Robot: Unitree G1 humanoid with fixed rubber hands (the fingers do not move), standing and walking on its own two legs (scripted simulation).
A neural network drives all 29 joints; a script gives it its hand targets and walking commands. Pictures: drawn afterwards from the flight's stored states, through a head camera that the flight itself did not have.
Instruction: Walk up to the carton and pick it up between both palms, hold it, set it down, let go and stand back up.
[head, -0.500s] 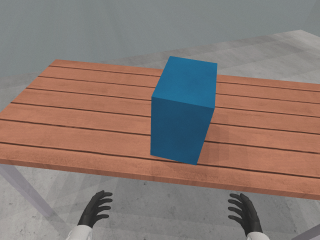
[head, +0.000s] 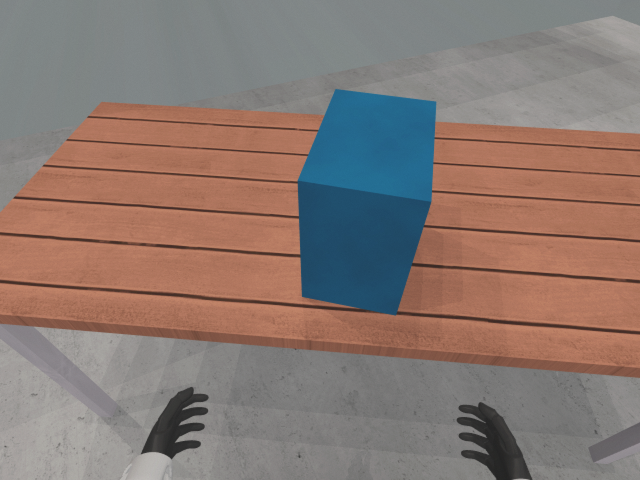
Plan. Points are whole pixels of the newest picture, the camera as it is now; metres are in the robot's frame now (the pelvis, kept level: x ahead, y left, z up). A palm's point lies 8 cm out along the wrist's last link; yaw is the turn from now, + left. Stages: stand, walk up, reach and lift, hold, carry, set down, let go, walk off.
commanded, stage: set down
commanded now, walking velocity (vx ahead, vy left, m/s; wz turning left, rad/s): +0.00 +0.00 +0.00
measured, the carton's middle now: (366, 203) +0.54 -0.05 +0.02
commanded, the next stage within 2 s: let go in 0.02 s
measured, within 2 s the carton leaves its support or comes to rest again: neither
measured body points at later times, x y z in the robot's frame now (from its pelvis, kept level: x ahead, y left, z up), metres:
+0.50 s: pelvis +0.00 +0.00 +0.00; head +0.01 +0.01 +0.45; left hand +0.17 +0.23 -0.10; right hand +0.15 -0.22 -0.10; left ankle +0.00 +0.11 -0.74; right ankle +0.00 -0.10 -0.74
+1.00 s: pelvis +0.01 +0.01 +0.00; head -0.05 +0.00 +0.44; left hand +0.03 +0.23 -0.15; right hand +0.03 -0.23 -0.16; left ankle +0.00 +0.11 -0.74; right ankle +0.00 -0.10 -0.74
